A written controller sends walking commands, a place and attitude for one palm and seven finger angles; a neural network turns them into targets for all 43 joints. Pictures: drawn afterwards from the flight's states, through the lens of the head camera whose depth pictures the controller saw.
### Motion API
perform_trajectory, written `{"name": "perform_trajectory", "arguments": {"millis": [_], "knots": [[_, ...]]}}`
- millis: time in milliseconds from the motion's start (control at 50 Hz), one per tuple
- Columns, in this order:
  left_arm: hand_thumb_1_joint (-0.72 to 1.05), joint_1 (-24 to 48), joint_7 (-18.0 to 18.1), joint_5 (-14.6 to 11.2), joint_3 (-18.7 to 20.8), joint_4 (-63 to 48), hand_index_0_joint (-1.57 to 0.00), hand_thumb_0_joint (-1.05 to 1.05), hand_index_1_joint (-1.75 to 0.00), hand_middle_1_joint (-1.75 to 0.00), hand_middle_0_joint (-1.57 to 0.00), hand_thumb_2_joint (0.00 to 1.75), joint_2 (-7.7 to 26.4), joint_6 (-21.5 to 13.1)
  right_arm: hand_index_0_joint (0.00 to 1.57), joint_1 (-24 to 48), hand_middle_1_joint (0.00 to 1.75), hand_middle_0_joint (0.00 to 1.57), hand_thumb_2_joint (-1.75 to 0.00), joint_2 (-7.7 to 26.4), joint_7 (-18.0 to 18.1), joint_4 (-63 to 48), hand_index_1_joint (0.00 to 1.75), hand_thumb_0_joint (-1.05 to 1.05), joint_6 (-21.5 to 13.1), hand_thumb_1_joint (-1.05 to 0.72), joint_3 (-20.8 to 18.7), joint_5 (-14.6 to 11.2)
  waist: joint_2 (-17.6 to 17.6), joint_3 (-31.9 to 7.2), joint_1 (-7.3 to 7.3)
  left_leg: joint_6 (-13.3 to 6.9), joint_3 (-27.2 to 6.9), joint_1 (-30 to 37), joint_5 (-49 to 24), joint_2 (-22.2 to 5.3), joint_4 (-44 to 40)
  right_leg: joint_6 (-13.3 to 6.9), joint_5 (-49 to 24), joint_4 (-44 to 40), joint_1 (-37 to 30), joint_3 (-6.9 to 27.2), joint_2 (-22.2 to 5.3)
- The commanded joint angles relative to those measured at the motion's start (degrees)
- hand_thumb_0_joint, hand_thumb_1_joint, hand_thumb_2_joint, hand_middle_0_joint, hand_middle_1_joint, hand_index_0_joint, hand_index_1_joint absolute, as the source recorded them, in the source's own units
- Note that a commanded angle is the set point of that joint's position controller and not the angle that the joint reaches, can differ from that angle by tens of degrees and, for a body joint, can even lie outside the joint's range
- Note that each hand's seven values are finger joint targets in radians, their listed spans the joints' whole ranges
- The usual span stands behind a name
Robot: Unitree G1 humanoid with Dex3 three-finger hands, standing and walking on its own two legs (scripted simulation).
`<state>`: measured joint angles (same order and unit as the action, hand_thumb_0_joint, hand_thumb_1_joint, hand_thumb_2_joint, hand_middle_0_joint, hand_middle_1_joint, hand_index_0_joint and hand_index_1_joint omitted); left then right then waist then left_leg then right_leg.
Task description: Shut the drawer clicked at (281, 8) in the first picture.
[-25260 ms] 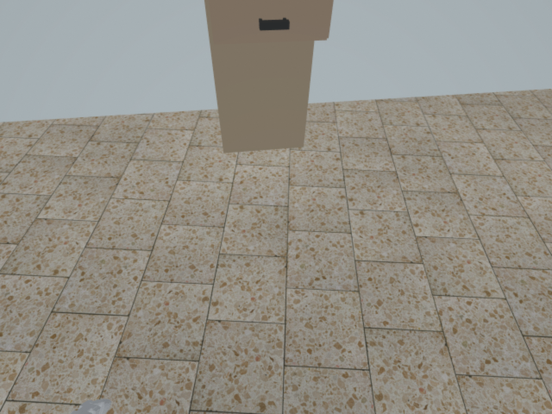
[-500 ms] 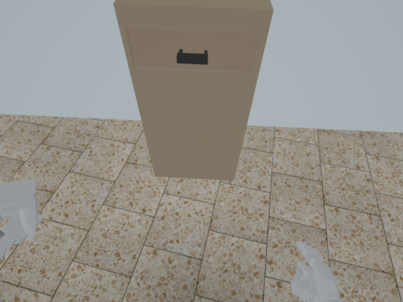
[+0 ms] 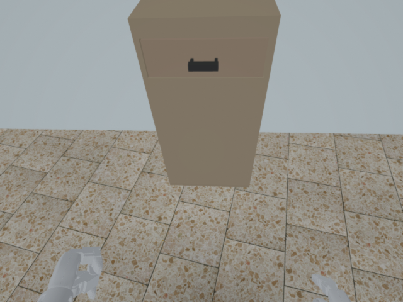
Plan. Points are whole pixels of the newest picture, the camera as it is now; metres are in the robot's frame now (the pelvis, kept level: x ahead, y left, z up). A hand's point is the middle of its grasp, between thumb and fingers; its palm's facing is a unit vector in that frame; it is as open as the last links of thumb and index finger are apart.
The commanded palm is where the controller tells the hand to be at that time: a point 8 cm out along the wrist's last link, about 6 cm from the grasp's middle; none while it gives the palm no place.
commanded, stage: let the arm hang, fingers relaxed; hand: left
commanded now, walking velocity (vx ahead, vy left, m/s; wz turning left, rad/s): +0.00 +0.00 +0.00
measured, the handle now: (203, 63) +0.84 +0.03 +0.05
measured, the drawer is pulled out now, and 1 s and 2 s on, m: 0.00 0.00 0.00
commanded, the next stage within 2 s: look to check the result in 0.94 s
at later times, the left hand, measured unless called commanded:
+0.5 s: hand out of the picture -0.07 +0.18 -0.16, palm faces +0.02 -0.98 -0.21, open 6.2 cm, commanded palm none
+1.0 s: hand out of the picture -0.03 +0.16 -0.16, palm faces +0.04 -0.98 -0.17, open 7.4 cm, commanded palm none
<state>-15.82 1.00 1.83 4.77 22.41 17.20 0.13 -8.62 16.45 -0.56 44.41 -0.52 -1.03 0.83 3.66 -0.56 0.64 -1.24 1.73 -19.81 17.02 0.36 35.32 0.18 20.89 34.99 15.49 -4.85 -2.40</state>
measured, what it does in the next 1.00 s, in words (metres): stands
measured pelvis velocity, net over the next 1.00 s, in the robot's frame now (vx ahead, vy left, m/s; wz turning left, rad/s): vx -0.01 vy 0.00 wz -0.01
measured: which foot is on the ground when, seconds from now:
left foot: down 0.00-1.00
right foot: down 0.00-1.00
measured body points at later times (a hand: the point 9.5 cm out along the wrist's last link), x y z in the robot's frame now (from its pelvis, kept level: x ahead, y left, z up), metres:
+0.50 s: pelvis -0.01 +0.01 +0.01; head +0.01 +0.00 +0.46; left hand -0.06 +0.24 -0.14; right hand -0.05 -0.20 -0.15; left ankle +0.02 +0.10 -0.73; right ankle -0.03 -0.12 -0.73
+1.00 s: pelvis -0.01 +0.00 +0.01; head +0.00 -0.01 +0.46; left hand -0.03 +0.21 -0.15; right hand -0.04 -0.20 -0.15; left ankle +0.02 +0.10 -0.73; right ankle -0.03 -0.12 -0.73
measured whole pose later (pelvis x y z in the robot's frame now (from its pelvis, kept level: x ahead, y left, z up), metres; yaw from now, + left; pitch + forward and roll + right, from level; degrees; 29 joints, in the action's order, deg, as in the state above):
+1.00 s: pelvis -0.01 +0.00 +0.01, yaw +0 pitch -2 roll +0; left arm -17.5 2.1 0.4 0.7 66.2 5.9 -0.5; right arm -18.3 5.9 2.5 65.9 0.5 -1.0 0.7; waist 1.1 2.6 0.7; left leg -1.2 2.0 -12.3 11.6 0.1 25.4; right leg 0.0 15.1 24.9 8.2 -4.6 -1.7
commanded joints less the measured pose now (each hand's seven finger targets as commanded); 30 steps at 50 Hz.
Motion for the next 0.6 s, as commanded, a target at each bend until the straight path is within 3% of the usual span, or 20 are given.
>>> {"name": "perform_trajectory", "arguments": {"millis": [0, 20, 60, 160, 200, 240, 360, 420, 480, 580], "knots": [[0.9, 1.06, -0.04, -0.61, -1.58, 11.49, -1.04, 0.0, -1.21, -1.21, -1.04, 0.9, 3.89, -0.06, 0.2, -1.67, 0.3, 0.2, -0.9, 3.88, 0.75, -0.84, 0.3, 0.0, -0.11, -0.9, -1.02, 0.7, -7.63, -1.92, 0.01, -1.28, -5.99, 4.92, -19.06, -4.87, -6.11, -3.41, -17.21, -7.54, -2.69, 5.93, -5.35], [0.9, 1.34, 0.11, -0.69, -1.92, 14.91, -1.0, 0.0, -1.17, -1.17, -1.0, 0.9, 4.03, 0.15, 0.2, -1.83, 0.3, 0.2, -0.9, 3.78, 0.85, 0.46, 0.3, 0.0, 0.07, -0.9, -0.69, 0.68, -3.25, -1.82, -0.42, -1.37, -6.88, 4.95, -20.21, -5.57, -8.22, -2.7, -15.51, -7.45, -4.12, 5.42, -4.24], [0.9, 0.81, 0.2, -1.12, -2.54, 21.57, -0.92, 0.0, -1.08, -1.08, -0.92, 0.9, 3.34, 0.22, 0.2, -1.8, 0.3, 0.2, -0.9, 2.97, 1.25, 3.72, 0.3, 0.0, 0.17, -0.9, -0.2, 0.45, 1.17, -0.52, -0.98, -1.52, -7.42, 4.13, -18.01, -5.95, -10.94, -1.98, -12.04, -9.57, -6.15, 5.43, -3.45], [0.9, -1.0, 0.2, -1.5, -3.03, 32.23, -0.72, 0.0, -0.86, -0.86, -0.72, 0.9, 1.16, 0.0, 0.2, -5.02, 0.3, 0.2, -0.9, 0.43, 1.97, 10.2, 0.3, 0.0, 0.72, -0.9, -0.04, 0.14, 4.93, 1.53, -0.79, -1.18, -7.14, 4.79, -6.94, -5.7, -14.25, -2.85, -6.2, -15.02, -6.33, 5.88, -3.51], [0.9, -1.83, 0.19, -1.48, -3.06, 34.97, -0.64, 0.0, -0.78, -0.78, -0.64, 0.9, 0.32, -0.14, 0.2, -6.82, 0.3, 0.2, -0.9, -0.33, 2.21, 12.13, 0.3, 0.0, 0.74, -0.9, -0.2, 0.1, 3.54, 1.61, -0.7, -1.31, -7.32, 5.2, -5.24, -5.76, -15.07, -3.06, -5.77, -15.86, -6.32, 5.55, -3.4], [0.9, -2.42, 0.26, -1.49, -3.31, 37.17, -0.56, 0.0, -0.69, -0.69, -0.56, 0.9, -0.22, -0.27, 0.2, -8.87, 0.3, 0.2, -0.9, -0.68, 2.33, 13.77, 0.3, 0.0, 0.78, -0.9, -0.38, -0.1, -0.87, 1.85, -0.49, -1.49, -7.4, 6.12, -5.77, -6.03, -15.25, -2.93, -5.66, -16.35, -5.93, 4.81, -3.49], [0.9, -5.08, 0.73, -1.63, -3.86, 41.69, -0.32, 0.0, -0.43, -0.43, -0.32, 0.9, -2.2, -0.44, 0.2, -12.28, 0.3, 0.2, -0.9, -2.55, 2.78, 17.81, 0.3, 0.0, 0.61, -0.9, -0.21, -0.37, -3.83, 3.15, -0.38, -1.75, -6.75, 8.33, -9.36, -6.04, -15.26, -2.72, -6.81, -16.32, -4.83, 4.08, -3.66], [0.9, -6.15, 0.95, -1.54, -3.91, 42.85, -0.2, 0.0, -0.3, -0.3, -0.2, 0.9, -2.82, -0.44, 0.2, -13.25, 0.3, 0.2, -0.9, -3.4, 2.85, 18.91, 0.3, 0.0, 0.73, -0.9, -0.27, -0.41, -4.02, 4.94, -0.39, -1.63, -6.25, 8.02, -8.94, -5.84, -15.53, -2.61, -5.96, -16.47, -3.83, 4.01, -3.52], [0.9, -6.62, 1.08, -1.56, -3.87, 43.66, -0.2, 0.0, -0.3, -0.3, -0.2, 0.9, -4.16, -0.28, 0.2, -13.62, 0.3, 0.2, -0.9, -4.38, 2.98, 19.81, 0.3, 0.0, 0.74, -0.9, -0.11, -0.23, -3.45, 7.18, -0.35, -1.69, -6.59, 6.6, -5.86, -5.78, -16.74, -2.52, -4.42, -16.28, -2.76, 4.17, -3.26], [0.9, -7.37, 1.26, -1.42, -3.58, 43.91, -0.2, 0.0, -0.3, -0.3, -0.2, 0.9, -5.34, -0.39, 0.2, -14.25, 0.3, 0.2, -0.9, -5.55, 2.99, 20.3, 0.3, 0.0, 0.62, -0.9, -0.36, -0.1, -3.63, 7.15, -0.34, -1.68, -6.25, 6.13, -4.47, -5.4, -16.91, -2.51, -4.04, -15.95, -2.45, 4.31, -3.24]]}}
